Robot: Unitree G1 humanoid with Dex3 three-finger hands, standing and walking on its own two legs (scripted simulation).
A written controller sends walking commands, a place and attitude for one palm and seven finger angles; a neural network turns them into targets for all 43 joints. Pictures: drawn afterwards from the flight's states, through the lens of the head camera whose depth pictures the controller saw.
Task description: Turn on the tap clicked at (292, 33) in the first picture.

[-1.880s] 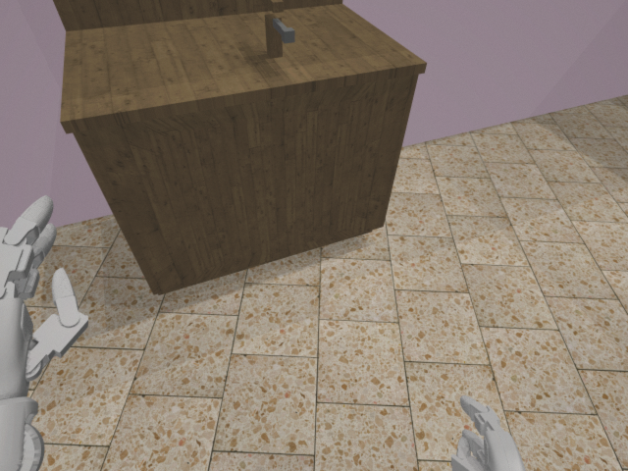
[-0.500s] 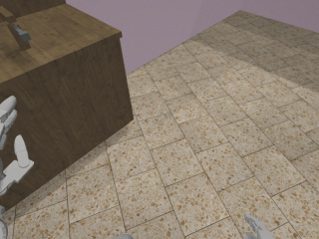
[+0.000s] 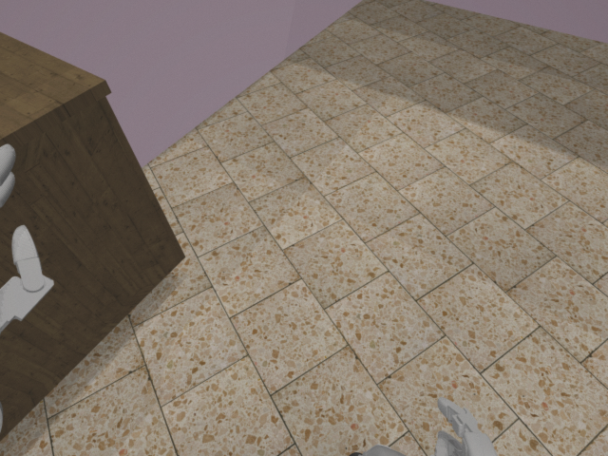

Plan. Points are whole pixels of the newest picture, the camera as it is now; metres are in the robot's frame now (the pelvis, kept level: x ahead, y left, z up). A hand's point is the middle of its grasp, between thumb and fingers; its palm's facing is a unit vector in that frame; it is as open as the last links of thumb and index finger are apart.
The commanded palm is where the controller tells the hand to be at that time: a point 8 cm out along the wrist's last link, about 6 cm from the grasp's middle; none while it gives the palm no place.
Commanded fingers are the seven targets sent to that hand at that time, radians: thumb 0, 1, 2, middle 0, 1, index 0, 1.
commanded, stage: turn to face it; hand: left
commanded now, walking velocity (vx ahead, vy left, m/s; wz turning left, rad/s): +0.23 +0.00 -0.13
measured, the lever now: out of the picture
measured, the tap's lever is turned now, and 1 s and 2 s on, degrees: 0 0 0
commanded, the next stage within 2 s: take the last steps up to it in 1.34 s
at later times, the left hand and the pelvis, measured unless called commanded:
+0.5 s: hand (77, 215) +0.31 +0.26 +0.18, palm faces +0.50 -0.79 -0.35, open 7.4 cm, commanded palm +0.25 +0.29 +0.20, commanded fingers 0.00 0.90 0.90 -0.20 -0.30 -0.20 -0.30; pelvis +0.11 +0.00 +0.00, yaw +5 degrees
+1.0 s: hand (47, 338) +0.18 +0.23 +0.18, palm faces +0.68 -0.61 -0.40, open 7.4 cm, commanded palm +0.10 +0.25 +0.20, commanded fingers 0.00 0.90 0.90 -0.20 -0.30 -0.20 -0.30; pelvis +0.07 -0.07 +0.03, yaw +24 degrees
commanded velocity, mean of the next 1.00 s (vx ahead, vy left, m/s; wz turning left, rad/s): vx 0.00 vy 0.00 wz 0.58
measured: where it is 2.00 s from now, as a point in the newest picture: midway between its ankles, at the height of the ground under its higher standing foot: outside the picture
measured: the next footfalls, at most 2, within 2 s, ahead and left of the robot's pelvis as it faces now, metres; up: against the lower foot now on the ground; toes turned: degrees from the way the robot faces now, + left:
left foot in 0.40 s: +0.21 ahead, +0.11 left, +0.00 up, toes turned +10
right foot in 0.78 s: +0.11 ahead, -0.17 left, +0.00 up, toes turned +10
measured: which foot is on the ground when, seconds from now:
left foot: down 0.00-0.00, up 0.02-0.38, down 0.40-0.78, up 0.80-1.00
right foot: down 0.00-0.42, up 0.44-0.76, down 0.78-1.00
